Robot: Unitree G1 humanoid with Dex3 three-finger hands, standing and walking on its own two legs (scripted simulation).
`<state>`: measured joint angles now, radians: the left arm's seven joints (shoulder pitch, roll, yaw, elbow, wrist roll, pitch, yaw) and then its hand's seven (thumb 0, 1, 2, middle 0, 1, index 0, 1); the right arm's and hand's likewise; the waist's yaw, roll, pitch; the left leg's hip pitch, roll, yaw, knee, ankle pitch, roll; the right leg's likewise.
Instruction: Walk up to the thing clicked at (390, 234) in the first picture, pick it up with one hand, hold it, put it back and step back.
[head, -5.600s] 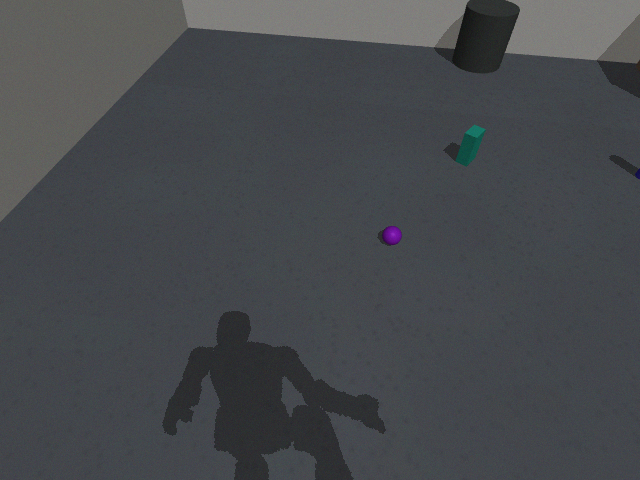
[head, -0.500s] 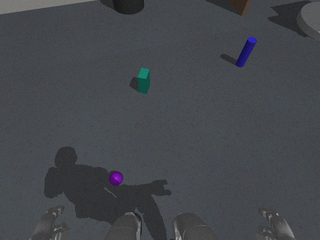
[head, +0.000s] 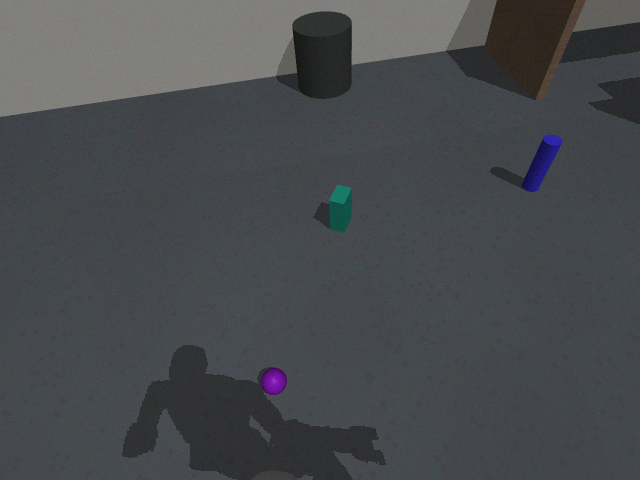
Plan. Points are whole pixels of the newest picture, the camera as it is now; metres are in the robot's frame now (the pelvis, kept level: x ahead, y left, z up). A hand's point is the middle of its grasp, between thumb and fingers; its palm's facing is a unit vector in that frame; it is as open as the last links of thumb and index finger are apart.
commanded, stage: walk up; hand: left
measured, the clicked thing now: (274, 381) +0.48 +0.23 -0.73
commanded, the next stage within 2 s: none
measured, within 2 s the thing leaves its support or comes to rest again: neither
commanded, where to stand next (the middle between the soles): +0.05 +0.02 m, yaw -3 degrees
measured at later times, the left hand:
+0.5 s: hand out of the picture +0.09 +0.29 -0.16, palm faces -0.06 -0.91 -0.40, open 7.4 cm
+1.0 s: hand out of the picture +0.08 +0.28 -0.15, palm faces -0.06 -0.94 -0.32, open 7.4 cm
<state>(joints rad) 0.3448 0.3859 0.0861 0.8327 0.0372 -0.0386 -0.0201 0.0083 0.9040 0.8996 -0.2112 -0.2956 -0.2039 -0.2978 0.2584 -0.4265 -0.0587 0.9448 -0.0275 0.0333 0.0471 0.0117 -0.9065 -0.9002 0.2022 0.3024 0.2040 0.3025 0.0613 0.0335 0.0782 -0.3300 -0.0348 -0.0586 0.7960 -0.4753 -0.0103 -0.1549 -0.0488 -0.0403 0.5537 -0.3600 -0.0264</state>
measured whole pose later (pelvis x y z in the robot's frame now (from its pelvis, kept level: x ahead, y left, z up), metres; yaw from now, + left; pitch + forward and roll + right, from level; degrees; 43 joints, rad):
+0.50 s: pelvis +0.00 +0.02 -0.01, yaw -3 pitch -2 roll +0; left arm 0.20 0.40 0.04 0.86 -0.02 0.03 0.02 0.01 0.91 0.90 -0.21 -0.30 -0.20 -0.30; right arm 0.11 -0.37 -0.03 0.78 -0.01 0.04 0.00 0.01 -0.90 -0.90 0.20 0.30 0.21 0.30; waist 0.01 -0.01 0.21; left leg -0.33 0.01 0.06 0.64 -0.27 0.03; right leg -0.41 0.01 0.03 0.88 -0.41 0.01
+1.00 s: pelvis +0.00 +0.02 +0.00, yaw -2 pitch -4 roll +1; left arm 0.28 0.41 0.06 0.88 0.03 0.03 -0.05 0.01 0.91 0.90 -0.21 -0.30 -0.20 -0.30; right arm 0.36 -0.40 -0.06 0.91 -0.04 -0.07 0.02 0.01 -0.90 -0.90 0.20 0.30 0.21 0.30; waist -0.02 -0.08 0.03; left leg -0.13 -0.03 0.03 0.51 -0.31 0.04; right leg -0.40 0.01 0.04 0.90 -0.42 -0.04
